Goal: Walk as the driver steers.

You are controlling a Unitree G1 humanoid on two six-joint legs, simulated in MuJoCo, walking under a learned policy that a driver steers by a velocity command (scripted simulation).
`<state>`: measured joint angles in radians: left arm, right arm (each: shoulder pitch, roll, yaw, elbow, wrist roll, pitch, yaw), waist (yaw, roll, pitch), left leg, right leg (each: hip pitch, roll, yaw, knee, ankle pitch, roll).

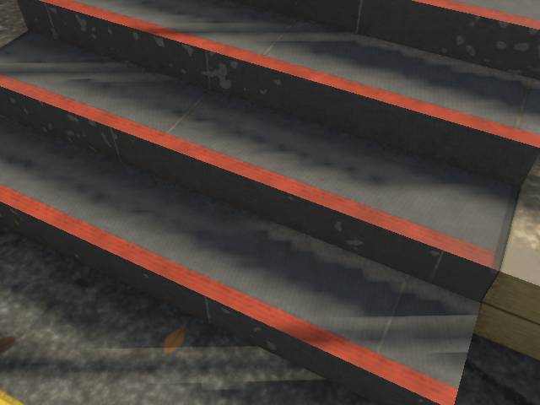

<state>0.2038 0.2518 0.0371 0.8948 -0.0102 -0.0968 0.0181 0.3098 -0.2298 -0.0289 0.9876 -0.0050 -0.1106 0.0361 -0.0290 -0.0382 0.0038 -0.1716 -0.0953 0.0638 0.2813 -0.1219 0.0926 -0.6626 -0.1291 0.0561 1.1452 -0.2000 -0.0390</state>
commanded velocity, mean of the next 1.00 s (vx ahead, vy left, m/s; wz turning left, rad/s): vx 0.50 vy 0.00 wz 0.00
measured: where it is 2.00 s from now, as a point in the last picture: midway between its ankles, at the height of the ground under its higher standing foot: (280, 179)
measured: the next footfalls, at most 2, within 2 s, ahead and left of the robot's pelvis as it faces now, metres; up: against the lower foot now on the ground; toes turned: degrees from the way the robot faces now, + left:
right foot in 0.28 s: +0.32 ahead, -0.16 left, +0.00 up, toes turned -1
left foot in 0.78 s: +0.50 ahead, +0.04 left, +0.00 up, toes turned +5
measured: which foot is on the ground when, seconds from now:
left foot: down 0.00-0.28, up 0.30-0.76, down 0.78-1.00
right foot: up 0.00-0.26, down 0.28-0.78, up 0.80-1.00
